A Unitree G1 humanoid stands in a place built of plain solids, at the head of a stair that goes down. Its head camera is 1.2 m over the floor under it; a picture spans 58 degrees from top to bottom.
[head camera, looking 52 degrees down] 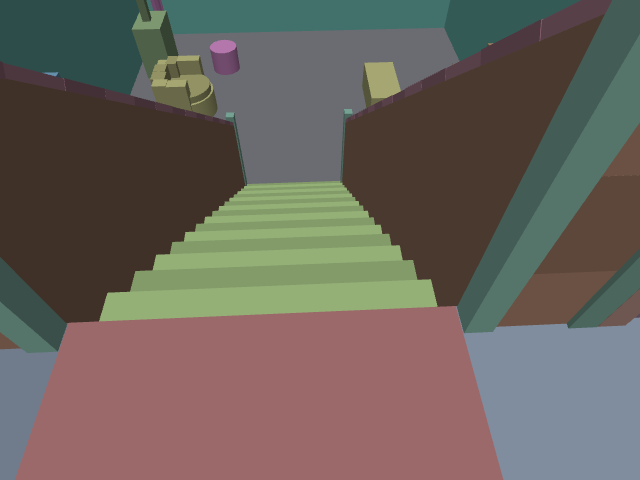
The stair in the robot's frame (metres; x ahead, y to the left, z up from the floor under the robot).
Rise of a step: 0.17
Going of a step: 0.21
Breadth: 1.20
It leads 3 degrees to the left of straight ahead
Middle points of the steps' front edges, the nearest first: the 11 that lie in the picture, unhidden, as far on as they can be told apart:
0.64 0.17 0.00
0.85 0.18 -0.17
1.06 0.19 -0.34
1.27 0.20 -0.51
1.48 0.21 -0.68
1.69 0.22 -0.85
1.90 0.23 -1.02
2.11 0.24 -1.19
2.32 0.25 -1.36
2.53 0.26 -1.53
2.74 0.27 -1.70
